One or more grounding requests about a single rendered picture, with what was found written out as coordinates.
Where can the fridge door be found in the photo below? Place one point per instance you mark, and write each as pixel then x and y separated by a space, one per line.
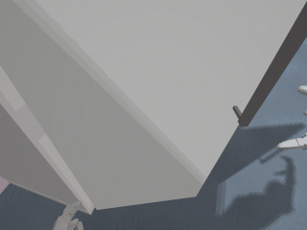
pixel 137 96

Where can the robot right hand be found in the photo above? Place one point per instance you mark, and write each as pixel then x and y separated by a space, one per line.
pixel 298 142

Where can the handle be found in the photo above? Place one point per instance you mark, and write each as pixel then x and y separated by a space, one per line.
pixel 283 57

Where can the robot left hand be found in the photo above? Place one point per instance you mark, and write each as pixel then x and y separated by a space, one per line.
pixel 65 222

